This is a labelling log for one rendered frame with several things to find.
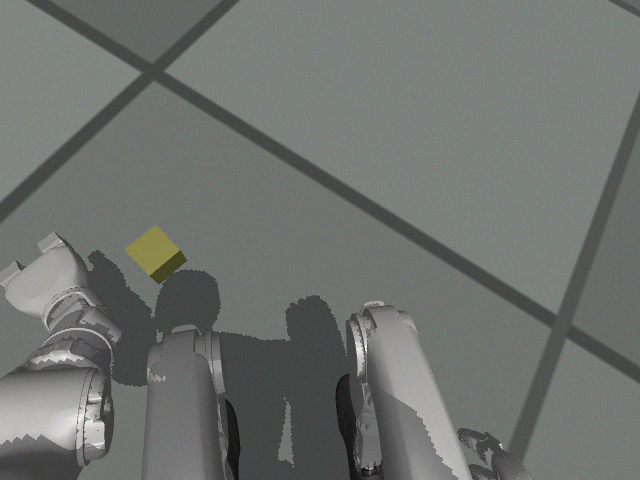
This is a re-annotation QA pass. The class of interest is cube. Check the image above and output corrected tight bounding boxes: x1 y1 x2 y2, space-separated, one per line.
124 225 187 284

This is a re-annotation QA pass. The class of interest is right robot hand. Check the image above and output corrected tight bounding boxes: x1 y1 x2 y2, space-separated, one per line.
458 428 534 480

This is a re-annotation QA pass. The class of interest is left robot foot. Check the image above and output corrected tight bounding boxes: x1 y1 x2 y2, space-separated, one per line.
225 399 241 480

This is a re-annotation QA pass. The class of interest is right robot foot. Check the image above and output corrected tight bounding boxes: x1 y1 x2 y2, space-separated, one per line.
336 374 384 480

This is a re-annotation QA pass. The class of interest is left robot arm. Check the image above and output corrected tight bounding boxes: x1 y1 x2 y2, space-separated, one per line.
0 287 123 480

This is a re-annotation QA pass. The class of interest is left robot hand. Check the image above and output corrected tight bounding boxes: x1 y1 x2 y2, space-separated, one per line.
0 231 118 325

